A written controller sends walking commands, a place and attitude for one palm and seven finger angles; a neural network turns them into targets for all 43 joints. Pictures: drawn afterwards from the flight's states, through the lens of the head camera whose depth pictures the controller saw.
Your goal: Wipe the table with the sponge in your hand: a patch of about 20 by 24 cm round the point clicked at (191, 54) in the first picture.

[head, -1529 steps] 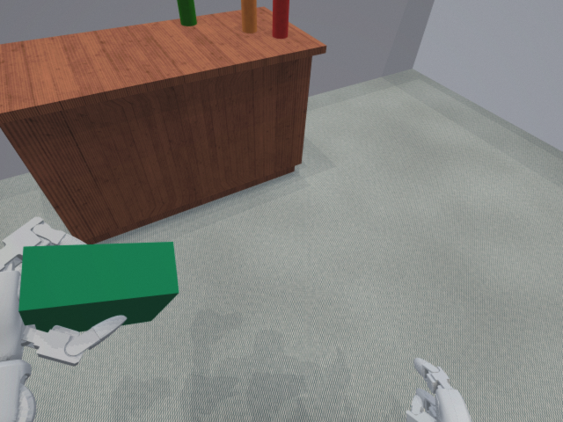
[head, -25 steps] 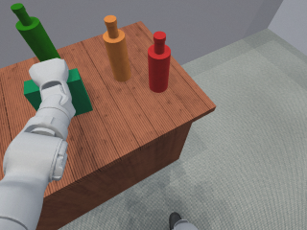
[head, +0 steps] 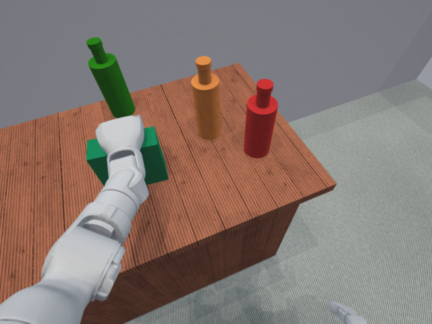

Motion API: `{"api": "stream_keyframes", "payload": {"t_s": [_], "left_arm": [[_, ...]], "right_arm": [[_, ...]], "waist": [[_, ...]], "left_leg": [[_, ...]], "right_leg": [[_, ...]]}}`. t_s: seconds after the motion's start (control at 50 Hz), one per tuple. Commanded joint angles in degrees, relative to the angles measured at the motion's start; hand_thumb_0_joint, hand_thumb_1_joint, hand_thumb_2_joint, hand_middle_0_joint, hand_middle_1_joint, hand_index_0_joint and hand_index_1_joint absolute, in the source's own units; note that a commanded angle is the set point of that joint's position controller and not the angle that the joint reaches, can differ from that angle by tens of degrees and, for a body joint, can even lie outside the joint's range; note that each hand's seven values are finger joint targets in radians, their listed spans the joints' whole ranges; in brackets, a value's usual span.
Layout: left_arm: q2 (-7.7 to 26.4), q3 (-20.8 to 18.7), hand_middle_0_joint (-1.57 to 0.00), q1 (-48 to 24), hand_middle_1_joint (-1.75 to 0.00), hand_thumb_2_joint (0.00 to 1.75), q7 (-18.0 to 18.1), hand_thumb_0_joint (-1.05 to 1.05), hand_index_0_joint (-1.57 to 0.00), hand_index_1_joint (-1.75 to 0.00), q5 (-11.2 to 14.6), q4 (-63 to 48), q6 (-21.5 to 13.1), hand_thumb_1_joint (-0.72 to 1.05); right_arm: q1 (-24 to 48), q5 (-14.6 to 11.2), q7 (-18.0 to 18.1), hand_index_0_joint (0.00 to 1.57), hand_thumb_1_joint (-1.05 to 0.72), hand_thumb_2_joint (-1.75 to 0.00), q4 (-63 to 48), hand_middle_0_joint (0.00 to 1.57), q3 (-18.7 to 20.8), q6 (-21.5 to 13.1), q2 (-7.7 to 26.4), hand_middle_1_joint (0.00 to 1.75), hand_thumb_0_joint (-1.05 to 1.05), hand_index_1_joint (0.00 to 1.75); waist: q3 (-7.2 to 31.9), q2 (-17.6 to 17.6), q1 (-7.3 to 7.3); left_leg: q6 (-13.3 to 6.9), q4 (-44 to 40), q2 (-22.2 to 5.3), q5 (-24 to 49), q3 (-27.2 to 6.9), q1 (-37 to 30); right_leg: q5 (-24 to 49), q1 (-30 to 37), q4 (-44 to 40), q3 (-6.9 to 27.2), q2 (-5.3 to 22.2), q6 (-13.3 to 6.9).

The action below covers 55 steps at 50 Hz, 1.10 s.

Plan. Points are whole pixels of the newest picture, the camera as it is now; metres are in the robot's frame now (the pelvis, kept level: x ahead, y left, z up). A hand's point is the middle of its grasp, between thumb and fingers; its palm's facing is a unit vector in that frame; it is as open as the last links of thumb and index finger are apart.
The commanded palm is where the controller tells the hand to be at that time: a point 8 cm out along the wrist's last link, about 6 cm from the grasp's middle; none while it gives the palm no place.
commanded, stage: wipe back along the third lane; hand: left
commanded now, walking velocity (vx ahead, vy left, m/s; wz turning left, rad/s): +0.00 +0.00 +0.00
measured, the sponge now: (133, 167) +0.44 +0.22 -0.01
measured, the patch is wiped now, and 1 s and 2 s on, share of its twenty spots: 1.00 1.00 1.00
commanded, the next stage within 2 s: slide back across to the middle lane in 1.16 s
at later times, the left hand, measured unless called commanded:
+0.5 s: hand (136, 175) +0.38 +0.19 +0.04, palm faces +0.00 -0.03 -1.00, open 9.9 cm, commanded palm +0.34 +0.17 +0.07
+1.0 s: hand (142, 194) +0.34 +0.16 +0.04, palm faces +0.00 -0.02 -1.00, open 9.9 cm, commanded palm +0.29 +0.14 +0.07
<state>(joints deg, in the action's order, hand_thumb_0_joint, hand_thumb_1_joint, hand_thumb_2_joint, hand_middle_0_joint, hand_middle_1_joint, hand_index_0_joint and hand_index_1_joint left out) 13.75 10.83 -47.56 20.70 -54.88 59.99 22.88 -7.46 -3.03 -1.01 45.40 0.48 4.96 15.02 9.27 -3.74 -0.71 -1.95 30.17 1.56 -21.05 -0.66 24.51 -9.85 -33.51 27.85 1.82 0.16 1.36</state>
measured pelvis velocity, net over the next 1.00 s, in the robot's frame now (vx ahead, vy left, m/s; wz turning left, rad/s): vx -0.02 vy -0.02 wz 0.00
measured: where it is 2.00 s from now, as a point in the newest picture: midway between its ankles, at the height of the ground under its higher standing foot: outside the picture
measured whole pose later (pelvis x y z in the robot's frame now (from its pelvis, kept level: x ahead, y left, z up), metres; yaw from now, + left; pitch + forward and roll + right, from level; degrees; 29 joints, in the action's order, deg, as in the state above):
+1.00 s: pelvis -0.02 -0.02 +0.00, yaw +0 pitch +7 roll +0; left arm 9.1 20.1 -25.0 16.1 -56.6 32.1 32.5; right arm -2.8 -4.1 -1.3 41.6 -0.7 8.5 14.9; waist 7.1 -4.7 -4.3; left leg -0.6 29.2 1.0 -20.4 -0.3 15.6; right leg -10.7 -26.1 30.0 1.5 -0.2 -0.2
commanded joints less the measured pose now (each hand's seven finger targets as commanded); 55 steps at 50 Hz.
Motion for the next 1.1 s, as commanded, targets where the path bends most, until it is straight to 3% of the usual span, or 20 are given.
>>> {"api": "stream_keyframes", "payload": {"t_s": [0.0, 0.06, 0.16, 0.18, 0.2, 0.26, 0.36, 0.44, 0.6, 0.66, 0.7, 0.82, 0.88, 0.9, 0.92, 1.04, 1.08], "left_arm": [[2.22, -0.37, -1.2, -7.63, -1.6, 1.3, -2.65, 0.0, -1.2, -1.6, -0.11, -6.66, 1.17, 0.1], [-1.88, 3.26, -1.2, -5.19, -1.6, 1.3, -3.35, 0.0, -1.2, -1.6, -0.12, -11.1, 2.62, 0.1], [-2.87, 4.34, -1.2, -1.0, -1.6, 1.3, -4.37, 0.0, -1.2, -1.6, -0.42, -17.08, 5.59, 0.1], [-4.93, 6.05, -1.2, 0.24, -1.6, 1.3, -4.73, 0.0, -1.2, -1.6, -0.31, -18.48, 6.21, 0.1], [-4.05, 4.92, -1.2, 0.61, -1.6, 1.3, -4.89, 0.0, -1.2, -1.6, 0.16, -20.77, 6.49, 0.1], [-3.83, 5.54, -1.2, 2.53, -1.6, 1.3, -5.47, 0.0, -1.2, -1.6, -0.2, -22.11, 8.15, 0.1], [-6.91, 8.89, -1.2, 5.64, -1.6, 1.3, -6.42, 0.0, -1.2, -1.6, -0.9, -26.31, 9.48, 0.1], [-7.08, 9.41, -1.2, 3.63, -1.6, 1.3, -6.75, 0.0, -1.2, -1.6, -0.68, -27.1, 10.07, 0.1], [-5.44, 7.54, -1.2, 7.16, -1.6, 1.3, -6.55, 0.0, -1.2, -1.6, -0.39, -29.51, 9.81, 0.1], [-6.43, 8.95, -1.2, 6.4, -1.6, 1.3, -6.27, 0.0, -1.2, -1.6, -0.36, -28.27, 10.03, 0.1], [-4.62, 6.8, -1.2, 7.26, -1.6, 1.3, -6.06, 0.0, -1.2, -1.6, 0.03, -29.02, 9.66, 0.1], [-6.45, 9.21, -1.2, 10.47, -1.6, 1.3, -6.26, 0.0, -1.2, -1.6, 0.21, -30.14, 9.34, 0.1], [-5.85, 8.48, -1.2, 13.15, -1.6, 1.3, -6.29, 0.0, -1.2, -1.6, 0.48, -30.63, 9.33, 0.1], [-4.15, 6.76, -1.2, 13.21, -1.6, 1.3, -6.3, 0.0, -1.2, -1.6, 0.44, -31.76, 9.13, 0.1], [-6.02, 8.9, -1.2, 13.85, -1.6, 1.3, -6.49, 0.0, -1.2, -1.6, 0.57, -32.39, 9.12, 0.1], [-4.69, 7.85, -1.2, 19.76, -1.6, 1.3, -6.87, 0.0, -1.2, -1.6, 0.92, -35.82, 8.72, 0.1], [-6.23, 9.49, -1.2, 22.45, -1.6, 1.3, -7.13, 0.0, -1.2, -1.6, 0.8, -36.95, 8.76, 0.1]], "right_arm": [[2.84, 0.03, 0.37, 0.2, -0.9, -0.9, -6.82, 0.2, 2.1, -0.51, 7.38, 0.3, 0.0, 0.3], [5.16, -0.1, 0.09, 0.2, -0.9, -0.9, -7.83, 0.2, 1.89, 0.17, 6.71, 0.3, 0.0, 0.3], [8.29, -0.14, -0.14, 0.2, -0.9, -0.9, -8.85, 0.2, 1.78, 1.34, 6.74, 0.3, 0.0, 0.3], [8.98, -0.2, -0.32, 0.2, -0.9, -0.9, -9.38, 0.2, 1.72, 1.39, 6.48, 0.3, 0.0, 0.3], [9.75, -0.32, -0.32, 0.2, -0.9, -0.9, -9.87, 0.2, 1.88, 1.42, 6.54, 0.3, 0.0, 0.3], [11.18, -0.33, -0.29, 0.2, -0.9, -0.9, -9.98, 0.2, 1.48, 1.86, 6.59, 0.3, 0.0, 0.3], [13.25, -0.5, -0.39, 0.2, -0.9, -0.9, -10.97, 0.2, 1.16, 2.15, 6.07, 0.3, 0.0, 0.3], [14.0, -0.6, -0.36, 0.2, -0.9, -0.9, -11.09, 0.2, 1.05, 2.09, 5.78, 0.3, 0.0, 0.3], [15.55, -0.87, -0.06, 0.2, -0.9, -0.9, -12.7, 0.2, 0.54, 2.1, 5.22, 0.3, 0.0, 0.3], [15.49, -1.05, 0.08, 0.2, -0.9, -0.9, -12.57, 0.2, 0.26, 1.83, 5.03, 0.3, 0.0, 0.3], [15.74, -1.09, 0.17, 0.2, -0.9, -0.9, -12.96, 0.2, 0.32, 1.58, 5.11, 0.3, 0.0, 0.3], [16.16, -1.27, -0.02, 0.2, -0.9, -0.9, -13.58, 0.2, 0.32, 1.16, 5.05, 0.3, 0.0, 0.3], [16.13, -1.29, -0.14, 0.2, -0.9, -0.9, -13.5, 0.2, 0.41, 0.94, 5.14, 0.3, 0.0, 0.3], [16.17, -1.34, -0.13, 0.2, -0.9, -0.9, -13.58, 0.2, 0.64, 0.86, 5.39, 0.3, 0.0, 0.3], [16.56, -1.4, -0.23, 0.2, -0.9, -0.9, -14.03, 0.2, 0.47, 0.73, 5.15, 0.3, 0.0, 0.3], [16.82, -1.51, -0.61, 0.2, -0.9, -0.9, -14.53, 0.2, 0.65, 0.43, 5.28, 0.3, 0.0, 0.3], [17.49, -1.6, -0.91, 0.2, -0.9, -0.9, -14.95, 0.2, 0.63, 0.54, 5.1, 0.3, 0.0, 0.3]], "waist": [[18.56, 8.37, 0.22], [17.1, 7.34, 0.07], [17.27, 7.96, -0.91], [16.94, 7.55, -1.03], [18.22, 7.4, -1.45], [16.52, 8.99, -1.53], [15.37, 7.27, -2.19], [14.27, 7.79, -1.79], [12.7, 7.85, -3.01], [10.31, 8.17, -2.44], [10.5, 8.68, -3.08], [9.54, 9.14, -2.91], [9.24, 9.86, -3.34], [10.02, 10.32, -3.55], [9.34, 9.51, -3.31], [9.94, 10.93, -4.15], [8.55, 11.86, -4.22]], "left_leg": [[1.26, -2.0, -1.09, 31.49, 2.17, -2.57], [1.52, -1.56, -1.07, 33.99, 2.31, -4.32], [2.01, -1.11, -1.32, 38.1, 1.97, -6.47], [1.95, -1.01, -1.24, 38.25, 2.04, -6.82], [1.93, -0.82, -1.38, 39.62, 1.82, -7.5], [2.03, -1.2, -1.19, 36.82, 2.05, -7.13], [2.39, -1.24, -1.51, 38.75, 1.33, -8.71], [2.29, -1.5, -1.34, 34.41, 1.18, -8.8], [2.11, -3.13, -0.69, 27.03, 1.41, -6.43], [1.88, -4.11, -0.43, 21.37, 1.5, -5.72], [1.83, -4.41, -0.4, 20.56, 1.43, -5.09], [1.37, -4.86, 0.06, 16.76, 1.79, -4.59], [1.11, -4.81, 0.34, 16.1, 2.29, -4.2], [1.15, -4.73, 0.28, 16.11, 2.07, -4.17], [0.99, -4.71, 0.49, 15.61, 2.46, -4.23], [0.73, -4.42, 0.79, 15.46, 2.89, -3.97], [0.72, -4.42, 0.76, 15.82, 2.73, -3.93]], "right_leg": [[26.15, 23.28, 2.53, -3.96, -1.0, -4.22], [27.86, 22.94, 2.57, -4.25, -0.96, -4.31], [30.83, 24.16, 3.11, -4.6, -0.79, -4.66], [31.1, 24.16, 3.08, -4.8, -0.8, -4.74], [31.98, 24.87, 3.32, -4.74, -0.76, -4.87], [31.14, 25.26, 3.06, -4.71, -0.7, -4.95], [28.8, 23.91, 3.45, -5.21, -0.73, -5.27], [24.29, 22.51, 3.13, -5.37, -1.14, -5.38], [19.39, 23.61, 2.71, -4.75, -1.24, -5.7], [13.36, 21.8, 1.6, -4.86, -1.59, -5.53], [13.19, 22.72, 1.48, -4.37, -1.59, -5.68], [9.29, 22.71, 0.51, -3.72, -1.71, -5.37], [9.64, 23.71, 0.0, -3.15, -1.64, -5.14], [9.65, 24.04, 0.16, -2.77, -1.75, -5.26], [9.22, 24.0, 0.01, -2.85, -1.61, -5.06], [10.6, 26.42, -0.24, -1.81, -1.49, -4.73], [11.31, 26.38, -0.34, -2.02, -1.44, -4.69]]}}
